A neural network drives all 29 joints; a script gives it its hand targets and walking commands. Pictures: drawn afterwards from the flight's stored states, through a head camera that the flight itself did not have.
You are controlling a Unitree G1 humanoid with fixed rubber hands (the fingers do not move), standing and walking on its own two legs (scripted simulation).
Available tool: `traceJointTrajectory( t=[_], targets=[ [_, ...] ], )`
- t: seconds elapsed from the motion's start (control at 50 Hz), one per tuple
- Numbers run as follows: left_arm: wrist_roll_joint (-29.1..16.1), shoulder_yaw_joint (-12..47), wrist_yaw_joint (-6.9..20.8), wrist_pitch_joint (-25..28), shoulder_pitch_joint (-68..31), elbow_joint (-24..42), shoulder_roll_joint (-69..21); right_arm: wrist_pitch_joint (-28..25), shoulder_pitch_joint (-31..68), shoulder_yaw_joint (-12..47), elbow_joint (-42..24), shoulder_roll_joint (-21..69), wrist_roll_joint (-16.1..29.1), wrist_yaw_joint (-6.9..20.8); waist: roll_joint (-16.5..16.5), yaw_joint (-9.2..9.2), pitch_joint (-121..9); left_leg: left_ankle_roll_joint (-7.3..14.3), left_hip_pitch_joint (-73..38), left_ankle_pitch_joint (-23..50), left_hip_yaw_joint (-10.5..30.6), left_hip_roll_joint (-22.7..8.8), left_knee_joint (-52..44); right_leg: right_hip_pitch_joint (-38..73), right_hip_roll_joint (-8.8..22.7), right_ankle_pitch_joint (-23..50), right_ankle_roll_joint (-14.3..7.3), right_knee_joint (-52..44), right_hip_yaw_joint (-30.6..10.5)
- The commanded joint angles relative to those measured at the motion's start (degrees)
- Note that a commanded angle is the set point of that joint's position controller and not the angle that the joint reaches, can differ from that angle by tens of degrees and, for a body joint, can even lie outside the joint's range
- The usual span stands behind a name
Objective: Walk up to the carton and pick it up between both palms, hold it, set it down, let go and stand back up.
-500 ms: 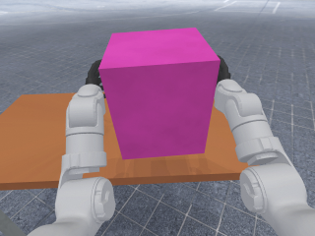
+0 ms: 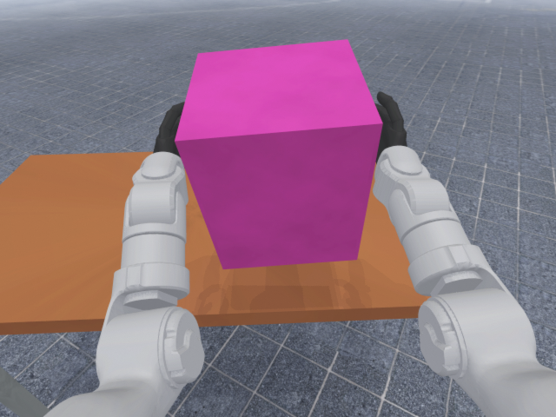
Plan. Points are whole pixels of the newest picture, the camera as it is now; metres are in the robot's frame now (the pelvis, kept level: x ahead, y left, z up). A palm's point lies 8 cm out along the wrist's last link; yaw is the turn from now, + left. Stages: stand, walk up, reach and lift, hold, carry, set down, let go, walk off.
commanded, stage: set down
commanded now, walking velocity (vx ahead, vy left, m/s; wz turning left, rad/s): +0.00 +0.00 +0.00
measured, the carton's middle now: (281, 161) +0.42 -0.01 +0.21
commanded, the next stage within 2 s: none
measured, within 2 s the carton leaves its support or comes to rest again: neither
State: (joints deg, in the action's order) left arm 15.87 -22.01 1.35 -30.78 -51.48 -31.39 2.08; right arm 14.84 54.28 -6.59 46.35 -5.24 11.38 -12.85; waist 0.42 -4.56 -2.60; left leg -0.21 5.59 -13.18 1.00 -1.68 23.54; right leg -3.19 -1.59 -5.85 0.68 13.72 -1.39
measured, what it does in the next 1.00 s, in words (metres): stands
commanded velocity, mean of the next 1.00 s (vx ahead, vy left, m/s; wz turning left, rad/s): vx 0.00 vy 0.00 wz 0.00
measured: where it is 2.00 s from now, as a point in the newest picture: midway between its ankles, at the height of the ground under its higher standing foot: outside the picture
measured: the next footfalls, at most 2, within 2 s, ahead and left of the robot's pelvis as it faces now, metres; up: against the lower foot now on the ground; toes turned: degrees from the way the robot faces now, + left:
none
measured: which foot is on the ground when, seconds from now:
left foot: down 0.00-1.00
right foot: down 0.00-1.00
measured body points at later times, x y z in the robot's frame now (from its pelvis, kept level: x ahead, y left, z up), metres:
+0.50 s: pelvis +0.01 +0.01 +0.00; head -0.03 +0.03 +0.45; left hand +0.43 +0.14 +0.21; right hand +0.41 -0.16 +0.21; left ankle +0.00 +0.11 -0.75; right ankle +0.02 -0.13 -0.75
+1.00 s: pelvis +0.02 +0.00 +0.00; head -0.01 +0.03 +0.45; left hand +0.45 +0.13 +0.18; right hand +0.42 -0.17 +0.19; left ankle +0.00 +0.11 -0.75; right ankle +0.02 -0.13 -0.75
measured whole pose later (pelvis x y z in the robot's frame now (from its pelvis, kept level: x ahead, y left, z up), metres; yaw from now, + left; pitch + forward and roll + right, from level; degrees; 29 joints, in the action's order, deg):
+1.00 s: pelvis +0.02 +0.00 +0.00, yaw +0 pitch -5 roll -2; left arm 15.9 -17.5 -0.7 -18.3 -47.9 -42.0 2.1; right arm 6.0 48.2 -10.9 49.5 -3.3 5.7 -10.6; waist -0.8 -4.6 -0.1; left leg 0.0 3.8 -14.8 1.0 -1.7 23.4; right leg -0.9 -1.6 -6.9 0.9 12.6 -1.4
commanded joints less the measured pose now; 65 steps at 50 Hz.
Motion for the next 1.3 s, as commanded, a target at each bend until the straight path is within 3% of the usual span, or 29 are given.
traceJointTrajectory(
  t=[0.0, 0.04, 0.08, 0.14, 0.2, 0.22, 0.26, 0.34, 0.4, 0.42, 0.54, 0.62, 0.66, 0.72, 0.76, 0.8, 0.86, 0.88, 0.9, 0.96, 0.98, 1.0, 1.04, 1.08, 1.12, 1.18, 1.2, 1.22, 1.28],
  targets=[
    [-6.36, 23.03, 9.06, 5.12, -37.30, 7.72, -32.09, -6.80, 37.90, 13.32, -15.69, 34.50, -1.64, 7.96, -1.02, -3.17, -25.83, -3.07, -11.39, 22.30, -1.72, 4.43, -4.72, 14.69, -2.45, 11.92, 1.10, 0.68, 7.18],
    [-6.86, 24.38, 9.02, 5.47, -37.58, 9.42, -32.90, -7.61, 37.49, 12.59, -15.80, 33.48, -0.51, 7.53, 2.61, -4.41, -24.91, -4.71, -13.33, 27.82, -1.28, 4.20, -3.49, 13.12, -2.98, 13.82, 0.61, 0.25, 7.38],
    [-9.12, 29.35, 8.15, 6.34, -36.07, 12.98, -35.19, -8.07, 34.80, 16.03, -18.54, 34.15, 0.08, 7.33, 1.92, -4.96, -27.73, -5.31, -15.94, 35.10, -0.92, 4.35, -1.18, 14.49, -2.79, 19.79, 0.94, 1.28, 7.27],
    [-9.59, 28.73, 7.97, 5.88, -34.85, 11.04, -34.68, -7.63, 36.92, 17.08, -22.04, 34.72, 0.28, 6.90, -2.48, -4.95, -25.27, -4.31, -13.92, 31.74, -0.74, 4.77, -1.91, 16.73, -2.80, 23.01, 1.84, 0.80, 6.73],
    [-8.26, 25.64, 8.16, 6.93, -33.68, 8.89, -34.61, -8.24, 37.48, 16.57, -21.10, 34.76, 0.13, 7.34, -2.36, -3.24, -23.24, -3.38, -9.76, 26.42, -1.07, 5.09, -3.20, 16.86, -2.13, 20.65, 1.79, 0.98, 6.26],
    [-9.83, 28.98, 7.78, 6.37, -35.48, 11.68, -36.55, -9.18, 41.45, 18.70, -25.47, 36.45, 2.08, 7.45, -0.66, -2.75, -28.01, -3.76, -12.36, 30.53, -0.72, 4.78, -2.15, 15.59, -2.79, 21.65, 1.52, 1.42, 6.40],
    [-12.25, 32.63, 6.33, 8.02, -39.81, 14.59, -39.29, -10.18, 40.35, 17.09, -25.42, 35.68, 0.82, 7.66, 1.95, -5.30, -30.10, -5.96, -16.32, 34.71, 0.16, 4.00, -0.36, 11.66, -3.25, 19.42, 0.77, 1.23, 7.39],
    [-11.57, 32.06, 5.79, 8.73, -38.47, 10.10, -39.58, -10.32, 38.85, 12.95, -19.80, 33.23, -1.36, 8.36, 2.87, -6.13, -26.77, -6.47, -16.08, 32.70, 0.50, 3.63, -0.48, 9.69, -3.07, 16.42, 0.17, -0.06, 7.34],
    [-8.57, 26.70, 6.95, 8.68, -36.87, 2.28, -36.72, -9.14, 36.77, 9.23, -13.70, 32.95, -3.99, 8.82, 0.15, -5.31, -19.15, -4.51, -11.33, 21.47, -1.39, 4.17, -3.70, 9.67, -2.03, 12.22, 0.48, -1.07, 6.65],
    [-8.24, 25.19, 7.41, 9.01, -38.81, 1.66, -35.53, -9.18, 35.98, 7.27, -12.24, 32.10, -5.06, 8.95, -0.27, -6.82, -18.03, -4.65, -11.02, 18.01, -1.06, 3.89, -4.71, 9.23, -2.13, 9.01, -0.10, -1.42, 7.08],
    [-7.57, 23.84, 7.40, 11.11, -38.39, 0.39, -35.16, -10.75, 37.04, 7.56, -11.83, 33.38, -6.75, 9.95, 0.69, -4.38, -18.16, -3.83, -9.20, 16.82, -2.25, 3.97, -5.66, 9.77, -2.12, 8.93, 0.11, -0.29, 6.93],
    [-7.87, 23.75, 7.78, 12.94, -41.51, -0.70, -35.69, -10.71, 35.11, 4.53, -7.61, 35.01, -9.71, 10.41, -0.45, -5.86, -17.59, -3.72, -7.97, 12.37, -2.44, 4.08, -7.13, 10.43, -1.52, 7.63, 0.64, -0.46, 6.85],
    [-7.47, 21.31, 7.90, 14.68, -43.47, -2.34, -34.15, -11.91, 38.49, 3.82, -9.83, 35.64, -10.82, 10.87, -1.86, -4.05, -20.62, -2.61, -6.66, 10.84, -2.96, 4.32, -7.53, 10.20, -0.98, 7.93, 1.42, -0.37, 6.58],
    [-7.48, 22.27, 6.88, 15.86, -40.90, -1.64, -34.36, -12.33, 35.34, 6.62, -7.40, 37.80, -10.00, 11.40, -0.30, -2.79, -22.35, -2.81, -5.95, 14.50, -3.49, 4.45, -7.06, 11.35, -1.01, 11.51, 1.66, 1.07, 6.04],
    [-9.16, 23.49, 7.28, 17.01, -43.97, -2.32, -35.64, -13.18, 37.43, 6.09, -10.30, 37.62, -10.84, 10.63, -0.32, -5.29, -25.35, -3.30, -5.29, 14.64, -3.03, 4.63, -6.42, 13.38, -0.59, 15.34, 1.84, 1.79, 6.53],
    [-9.76, 25.04, 6.94, 18.00, -42.93, -0.29, -36.91, -13.71, 37.96, 8.73, -12.28, 39.07, -9.62, 10.41, 0.03, -4.28, -29.02, -3.56, -5.67, 18.13, -2.94, 4.67, -5.53, 14.41, -0.89, 18.29, 1.74, 2.40, 5.93],
    [-9.60, 25.44, 6.59, 18.63, -42.73, -2.12, -37.31, -13.28, 33.48, 6.33, -7.60, 38.97, -10.50, 10.47, 1.55, -6.53, -27.75, -4.31, -7.08, 20.04, -2.44, 4.49, -5.16, 12.54, -1.27, 18.80, 1.51, 2.30, 6.22],
    [-8.43, 22.92, 7.40, 17.83, -38.75, -5.63, -36.16, -12.76, 32.17, 6.03, -7.41, 38.44, -11.23, 10.16, -0.48, -5.78, -22.06, -3.52, -4.80, 17.20, -3.05, 4.85, -5.77, 13.46, -0.36, 19.96, 1.83, 1.64, 5.40],
    [-9.38, 24.90, 7.25, 18.76, -42.93, -0.90, -36.32, -13.27, 34.05, 7.36, -8.79, 39.92, -10.39, 10.25, -1.32, -5.60, -26.89, -3.36, -6.26, 18.34, -2.96, 4.76, -5.50, 13.78, -0.85, 21.01, 1.99, 2.17, 5.49],
    [-8.26, 23.77, 7.19, 18.43, -41.87, -3.09, -36.24, -12.65, 31.72, 6.38, -7.79, 39.16, -11.24, 10.48, 0.91, -5.97, -25.80, -3.97, -7.06, 19.37, -2.49, 4.55, -5.25, 13.50, -0.70, 21.00, 1.82, 2.80, 5.76],
    [-7.19, 21.26, 7.77, 18.02, -38.44, -7.51, -35.30, -12.43, 32.66, 4.52, -7.95, 38.41, -12.46, 10.38, -1.46, -5.35, -22.72, -3.41, -4.85, 15.73, -3.28, 4.77, -6.72, 12.75, -0.80, 18.23, 1.93, 1.42, 5.75],
    [-6.80, 20.81, 7.64, 17.85, -38.98, -7.54, -35.45, -12.37, 32.03, 3.82, -5.43, 38.07, -12.21, 10.59, 0.87, -5.55, -20.67, -3.29, -4.36, 14.19, -2.53, 4.74, -7.13, 12.43, -0.50, 15.81, 1.77, 0.88, 5.88],
    [-7.56, 20.11, 8.58, 18.02, -39.80, -7.64, -34.60, -12.76, 32.89, 3.24, -8.67, 37.64, -12.99, 10.32, -1.78, -5.34, -20.77, -2.87, -3.60, 13.43, -3.16, 4.67, -7.57, 12.96, -0.43, 15.82, 1.95, 1.32, 6.34],
    [-7.42, 20.75, 8.17, 18.81, -41.60, -8.53, -35.14, -12.43, 31.43, 0.74, -3.31, 36.26, -13.98, 10.79, 0.37, -7.91, -20.09, -3.77, -6.08, 13.74, -2.81, 4.04, -7.20, 9.93, -0.87, 13.28, 1.40, 0.66, 6.78],
    [-7.69, 21.96, 7.58, 20.68, -42.69, -5.68, -35.30, -14.05, 32.34, 2.08, -6.45, 38.22, -15.21, 11.02, 0.01, -6.35, -25.32, -3.78, -4.63, 16.58, -3.50, 4.16, -6.06, 11.66, -0.37, 17.43, 1.69, 2.22, 6.30],
    [-8.82, 23.37, 7.25, 21.80, -41.60, -4.17, -36.59, -14.63, 31.74, 4.58, -9.41, 39.99, -14.58, 11.12, 0.58, -6.66, -31.34, -4.54, -6.19, 22.18, -3.28, 4.47, -4.65, 14.07, -0.64, 24.30, 2.25, 3.99, 6.24],
    [-8.59, 21.87, 7.20, 21.99, -41.27, -6.91, -35.92, -14.38, 32.87, 4.21, -8.78, 40.72, -14.43, 11.06, -0.04, -5.51, -29.20, -4.20, -3.73, 19.59, -3.24, 4.44, -5.27, 14.28, -0.39, 23.51, 2.04, 3.36, 5.70],
    [-9.78, 24.13, 7.12, 22.71, -43.48, -5.11, -36.12, -14.95, 32.08, 4.50, -8.07, 40.25, -14.27, 10.90, -0.13, -7.22, -31.21, -4.14, -4.13, 21.59, -2.88, 4.33, -4.82, 13.83, -0.37, 24.72, 2.12, 3.66, 6.02],
    [-7.19, 21.99, 7.33, 21.95, -39.67, -9.26, -36.17, -15.00, 31.85, 3.09, -7.51, 40.82, -15.31, 10.95, 1.17, -6.16, -28.00, -4.16, -2.32, 19.03, -3.30, 4.27, -5.69, 14.83, -0.05, 24.31, 1.92, 3.76, 5.88]
  ],
)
